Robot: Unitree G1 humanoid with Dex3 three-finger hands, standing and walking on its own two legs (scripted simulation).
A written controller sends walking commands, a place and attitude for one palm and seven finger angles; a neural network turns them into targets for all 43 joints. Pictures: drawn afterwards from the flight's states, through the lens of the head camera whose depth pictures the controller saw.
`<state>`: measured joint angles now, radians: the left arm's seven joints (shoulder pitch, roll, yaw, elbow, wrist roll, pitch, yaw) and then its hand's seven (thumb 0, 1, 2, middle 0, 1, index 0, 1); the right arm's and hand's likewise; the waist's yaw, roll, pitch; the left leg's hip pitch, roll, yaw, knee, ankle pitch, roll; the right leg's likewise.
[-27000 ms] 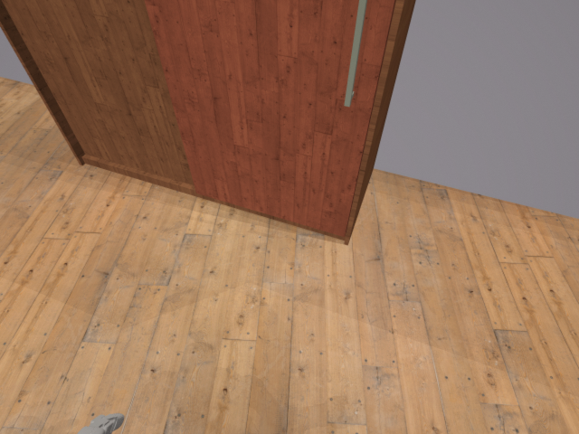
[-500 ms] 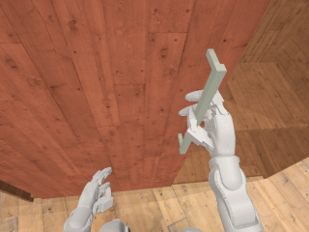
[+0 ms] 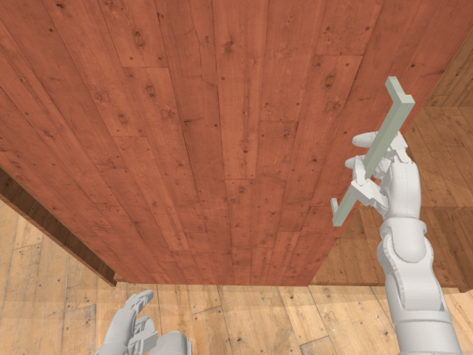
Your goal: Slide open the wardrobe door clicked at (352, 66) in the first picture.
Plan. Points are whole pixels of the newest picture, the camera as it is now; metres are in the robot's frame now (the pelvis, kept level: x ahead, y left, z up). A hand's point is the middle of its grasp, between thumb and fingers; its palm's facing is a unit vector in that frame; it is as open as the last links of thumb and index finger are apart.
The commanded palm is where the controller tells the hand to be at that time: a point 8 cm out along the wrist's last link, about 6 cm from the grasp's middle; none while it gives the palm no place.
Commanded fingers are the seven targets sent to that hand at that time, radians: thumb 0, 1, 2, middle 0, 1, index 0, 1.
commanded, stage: stop walking and hold the door there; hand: right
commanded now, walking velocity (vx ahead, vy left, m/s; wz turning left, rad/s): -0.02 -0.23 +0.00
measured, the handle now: (359, 168) +0.40 -0.21 +0.08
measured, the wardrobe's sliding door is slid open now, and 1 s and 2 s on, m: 0.63 0.63 0.63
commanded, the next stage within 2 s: none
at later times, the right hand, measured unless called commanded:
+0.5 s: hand (352, 182) +0.35 -0.18 +0.11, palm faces +0.31 +0.93 -0.19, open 5.7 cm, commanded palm +0.31 -0.22 +0.09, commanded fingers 0.00 -0.90 -0.90 0.45 1.40 0.45 1.40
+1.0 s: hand (354, 182) +0.35 -0.18 +0.11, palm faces +0.30 +0.92 -0.24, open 5.6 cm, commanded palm +0.31 -0.22 +0.09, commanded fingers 0.00 -0.90 -0.90 0.45 1.40 0.45 1.40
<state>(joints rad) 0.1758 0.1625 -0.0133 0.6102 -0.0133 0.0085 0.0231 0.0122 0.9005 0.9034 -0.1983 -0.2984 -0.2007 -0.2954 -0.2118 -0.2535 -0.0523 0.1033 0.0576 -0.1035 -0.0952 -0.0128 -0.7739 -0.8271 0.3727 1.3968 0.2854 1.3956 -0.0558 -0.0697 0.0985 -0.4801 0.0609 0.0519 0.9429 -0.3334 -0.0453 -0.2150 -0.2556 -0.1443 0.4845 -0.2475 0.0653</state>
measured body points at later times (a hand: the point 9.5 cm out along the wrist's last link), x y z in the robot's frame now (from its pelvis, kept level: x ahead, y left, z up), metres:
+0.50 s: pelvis -0.04 +0.04 -0.01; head -0.04 +0.04 +0.43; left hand +0.08 +0.32 -0.11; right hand +0.32 -0.22 +0.12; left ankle -0.03 +0.17 -0.72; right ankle +0.03 -0.06 -0.75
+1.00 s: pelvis -0.04 +0.05 -0.01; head -0.05 +0.06 +0.44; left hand +0.04 +0.33 -0.12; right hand +0.33 -0.23 +0.13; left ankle -0.04 +0.16 -0.75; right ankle +0.03 -0.06 -0.75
